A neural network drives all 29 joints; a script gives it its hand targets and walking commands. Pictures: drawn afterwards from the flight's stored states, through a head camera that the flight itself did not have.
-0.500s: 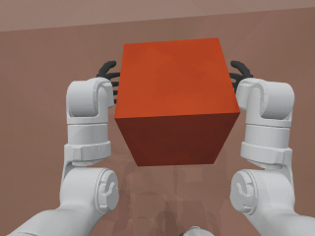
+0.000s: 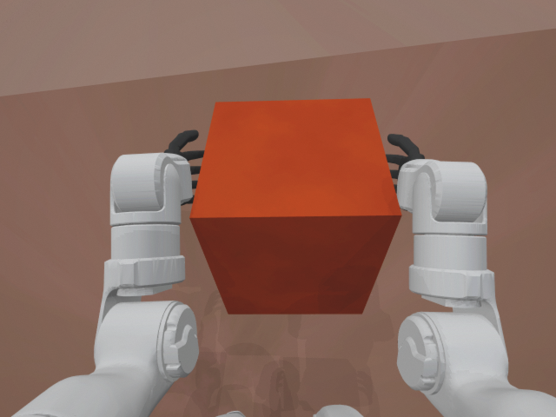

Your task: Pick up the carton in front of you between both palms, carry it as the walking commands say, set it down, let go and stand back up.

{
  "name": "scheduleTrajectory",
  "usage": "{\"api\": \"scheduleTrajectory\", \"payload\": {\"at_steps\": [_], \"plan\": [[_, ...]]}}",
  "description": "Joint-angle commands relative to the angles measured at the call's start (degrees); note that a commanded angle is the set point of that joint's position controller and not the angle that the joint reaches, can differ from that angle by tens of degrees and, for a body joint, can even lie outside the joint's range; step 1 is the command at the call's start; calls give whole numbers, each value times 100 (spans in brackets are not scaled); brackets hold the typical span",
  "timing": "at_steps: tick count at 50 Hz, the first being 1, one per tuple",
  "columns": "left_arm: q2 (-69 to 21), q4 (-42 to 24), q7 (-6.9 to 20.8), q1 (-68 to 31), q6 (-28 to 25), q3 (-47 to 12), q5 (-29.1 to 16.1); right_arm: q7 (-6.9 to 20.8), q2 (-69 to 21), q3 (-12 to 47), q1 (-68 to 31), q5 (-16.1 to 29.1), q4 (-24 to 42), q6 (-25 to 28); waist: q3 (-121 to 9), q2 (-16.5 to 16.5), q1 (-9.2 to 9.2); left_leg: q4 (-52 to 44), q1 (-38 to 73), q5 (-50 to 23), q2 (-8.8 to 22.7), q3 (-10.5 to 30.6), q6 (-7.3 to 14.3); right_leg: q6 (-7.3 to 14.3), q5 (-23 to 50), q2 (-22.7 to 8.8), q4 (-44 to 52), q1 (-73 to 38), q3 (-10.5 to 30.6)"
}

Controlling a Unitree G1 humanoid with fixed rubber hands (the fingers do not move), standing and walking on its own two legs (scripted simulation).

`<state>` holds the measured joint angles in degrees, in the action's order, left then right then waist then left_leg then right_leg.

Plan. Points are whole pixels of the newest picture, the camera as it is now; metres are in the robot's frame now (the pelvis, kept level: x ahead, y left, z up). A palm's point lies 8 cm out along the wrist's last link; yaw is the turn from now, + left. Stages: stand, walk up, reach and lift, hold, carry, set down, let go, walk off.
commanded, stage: carry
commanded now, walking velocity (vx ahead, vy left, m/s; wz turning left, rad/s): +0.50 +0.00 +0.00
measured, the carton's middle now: (293, 214) +0.38 -0.03 +0.08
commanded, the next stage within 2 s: none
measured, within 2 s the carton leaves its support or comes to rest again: neither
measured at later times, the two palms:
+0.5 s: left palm (179, 33) +0.65 +0.14 +0.21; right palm (355, 12) +0.70 -0.15 +0.22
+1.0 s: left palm out of the picture +1.00 +0.09 +0.26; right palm out of the picture +0.98 -0.21 +0.26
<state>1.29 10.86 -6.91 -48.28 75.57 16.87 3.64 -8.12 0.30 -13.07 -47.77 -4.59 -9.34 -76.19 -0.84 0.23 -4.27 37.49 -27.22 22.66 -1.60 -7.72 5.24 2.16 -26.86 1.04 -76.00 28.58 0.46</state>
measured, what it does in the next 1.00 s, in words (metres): climbs: right foot, then left foot 0.04 m higher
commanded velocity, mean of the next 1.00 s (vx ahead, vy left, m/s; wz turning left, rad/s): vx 0.50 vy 0.00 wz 0.00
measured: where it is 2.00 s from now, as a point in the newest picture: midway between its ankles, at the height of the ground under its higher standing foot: (278, 152)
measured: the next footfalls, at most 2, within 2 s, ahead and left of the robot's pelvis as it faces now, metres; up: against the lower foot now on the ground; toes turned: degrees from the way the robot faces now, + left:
right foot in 0.24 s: +0.33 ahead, -0.12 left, +0.03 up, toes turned -5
left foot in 0.66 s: +0.59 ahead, +0.08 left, +0.07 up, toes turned +5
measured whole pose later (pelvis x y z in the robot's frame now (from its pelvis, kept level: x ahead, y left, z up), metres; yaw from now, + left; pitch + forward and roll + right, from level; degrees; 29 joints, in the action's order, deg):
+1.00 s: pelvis +0.61 -0.02 +0.09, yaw +0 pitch +5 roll +0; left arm -0.9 2.1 -6.5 -48.8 76.8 18.4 5.6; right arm -9.7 1.1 -15.1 -49.9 -0.8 -5.1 -75.2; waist -0.8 1.7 -5.3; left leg 28.8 -13.3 28.8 0.5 -5.2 2.7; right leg 1.6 -20.5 -1.4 -44.8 39.5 -4.3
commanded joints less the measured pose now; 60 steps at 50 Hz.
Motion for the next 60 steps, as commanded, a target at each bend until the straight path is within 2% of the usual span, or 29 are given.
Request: {"api": "scheduleTrajectory", "payload": {"at_steps": [1,7,8,10,11,12,13,15,17,18,21,25,28,29,31,32,33,34,37,39,46,49,50,51,52,53,55,58,60], "plan": [[-5809,-1138,853,-4260,-71,-2975,-1889,1360,-6624,3601,-5711,3584,1801,224,-2983,319,85,-1365,3475,-1722,1528,2448,788,9,100,-294,489,1741,-37],[-5418,-791,881,-3855,132,-3191,-1661,1352,-6153,3337,-5011,3142,1202,19,-2670,799,105,-1494,2662,-2211,1392,1287,610,-77,946,-145,3418,348,-699],[-5415,-751,926,-3900,138,-3227,-1688,1364,-6100,3297,-4921,3062,1019,0,-2751,955,208,-1382,2518,-2294,1373,1141,532,-44,1045,-18,3738,-183,-917],[-5478,-388,1011,-3933,157,-3233,-1759,1379,-6015,3247,-4674,2876,673,-33,-3141,476,711,95,1789,-3698,1128,406,183,106,1193,348,4448,-2247,-1360],[-5522,-121,1054,-3760,152,-3228,-1789,1386,-5877,3147,-4682,2759,528,-43,-3432,-74,1052,1338,730,-2988,821,238,-179,358,835,-355,4616,-3669,-149],[-5567,-23,1101,-3721,124,-3207,-1875,1410,-5956,3067,-4677,2679,516,-61,-3884,-1651,943,2684,-492,-604,181,362,-453,1021,1073,-1875,5008,-4608,2613],[-5747,6,1166,-3775,101,-3187,-1988,1411,-5930,2967,-4700,2619,339,-80,-3524,-1942,935,3669,-1836,970,-331,590,-387,1553,1881,-2041,5381,-5080,3646],[-6232,-344,1295,-4363,43,-3396,-2370,1378,-6194,2825,-4814,2529,254,-16,-3087,-537,998,4310,-2233,889,110,986,-219,1337,2750,-1830,4981,-4452,2905],[-6569,-952,1379,-5161,-30,-3606,-2830,1249,-6125,2679,-4691,2312,414,58,-2958,-192,870,3971,-2092,365,328,1024,-194,1046,2489,-1685,5035,-4019,2061],[-6734,-1163,1407,-5426,-56,-3692,-3046,1179,-6015,2576,-4669,2186,517,87,-2944,-294,839,3732,-1974,325,357,939,-206,893,2135,-1620,5138,-3836,1841],[-6690,-1273,1386,-5404,-67,-3632,-3147,1002,-5773,2494,-4476,1934,534,121,-2747,-675,885,3191,-2134,192,310,647,-260,985,1769,-1566,5444,-3785,1617],[-6350,-1283,1365,-5220,1,-3554,-3084,889,-5480,2542,-4381,1757,576,77,-2600,-666,927,2008,-2128,-3,365,405,-301,1066,2494,-1492,5585,-3935,1024],[-6212,-724,1339,-4797,90,-3502,-2865,954,-5349,2569,-4128,1680,237,-7,-2335,-762,942,872,-1233,-394,153,-94,-218,886,3211,-1322,5609,-3414,422],[-6173,-545,1346,-4699,94,-3509,-2788,997,-5369,2557,-4036,1683,40,-34,-2415,-869,795,494,-527,-374,-14,-298,-136,765,4023,-1263,5379,-3193,153],[-6169,-185,1368,-4441,77,-3400,-2591,1108,-5451,2544,-3887,1772,-297,-24,-3002,-782,-40,-233,1851,-473,-413,-631,64,348,5887,-1004,3443,-2420,-634],[-6201,-92,1371,-4464,51,-3350,-2531,1178,-5518,2527,-3826,1865,-431,13,-3430,-10,-381,-691,3538,46,498,912,387,20,4286,-755,2043,-988,-602],[-6350,-97,1375,-4390,24,-3276,-2450,1241,-5591,2598,-3992,2003,-444,86,-3675,1965,-28,-1330,4522,-273,2072,4012,1100,-248,221,106,696,653,-388],[-6292,-50,1368,-4560,19,-3235,-2389,1304,-5849,2640,-4039,2085,-420,148,-3395,1678,-97,-1606,4505,-891,2096,4873,1512,-108,-348,330,-356,1550,88],[-6347,-552,1218,-4637,-91,-3104,-2214,1424,-6649,3312,-5314,2948,1006,256,-2951,191,-17,-1058,3817,-2353,1777,3250,1084,2,50,-200,-582,2072,252],[-6156,-960,1013,-4536,-113,-3018,-2041,1437,-6845,3499,-5712,3397,1415,271,-2961,261,93,-1206,3485,-1608,1595,2783,764,5,146,-365,-40,1867,153],[-5568,-874,847,-3815,12,-3227,-1662,1390,-6312,3339,-5068,3232,1283,143,-2729,808,67,-1498,2790,-1971,1417,1490,664,-101,743,-184,3204,620,-574],[-5519,-820,932,-4015,47,-3323,-1782,1374,-6123,3346,-4968,3075,1077,75,-3078,696,630,-433,1898,-2965,1289,706,335,34,1182,328,4271,-1735,-1380],[-5477,-615,963,-3974,67,-3344,-1819,1364,-6005,3297,-4830,2947,886,42,-3381,177,924,788,1182,-3256,981,258,26,200,1074,74,4487,-3127,-938],[-5401,-340,989,-3730,91,-3294,-1812,1362,-5869,3207,-4761,2827,765,-11,-3801,-1028,1122,2165,-21,-1871,496,297,-342,694,19,-1206,4897,-4339,1397],[-5495,-241,1030,-3732,88,-3305,-1919,1362,-5825,3076,-4696,2718,710,-52,-3638,-2138,975,3281,-1654,756,-319,456,-426,1416,978,-2004,5544,-5054,3599],[-5705,-340,1102,-3843,99,-3364,-2029,1339,-5830,2975,-4721,2638,613,-91,-3442,-1527,944,4043,-2088,1051,-81,946,-291,1587,1643,-2039,5302,-5055,3644],[-6105,-616,1235,-4443,69,-3608,-2453,1301,-5916,2732,-4526,2403,272,-74,-3042,-333,935,4265,-2303,840,199,1024,-198,1355,2635,-1841,4946,-4319,2702],[-6605,-1275,1373,-5405,-28,-3788,-3081,1152,-5883,2547,-4489,2103,422,16,-2935,-408,903,3640,-2119,458,349,924,-194,991,1873,-1669,5173,-3833,1917],[-6668,-1290,1401,-5484,-50,-3726,-3235,1048,-5761,2463,-4402,1940,428,47,-2741,-636,918,3196,-2181,368,316,698,-242,1026,1592,-1607,5414,-3739,1752]]}}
